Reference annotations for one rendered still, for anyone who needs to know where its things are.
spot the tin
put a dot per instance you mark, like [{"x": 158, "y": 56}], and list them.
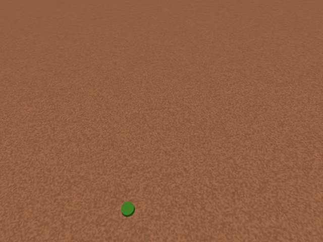
[{"x": 128, "y": 209}]

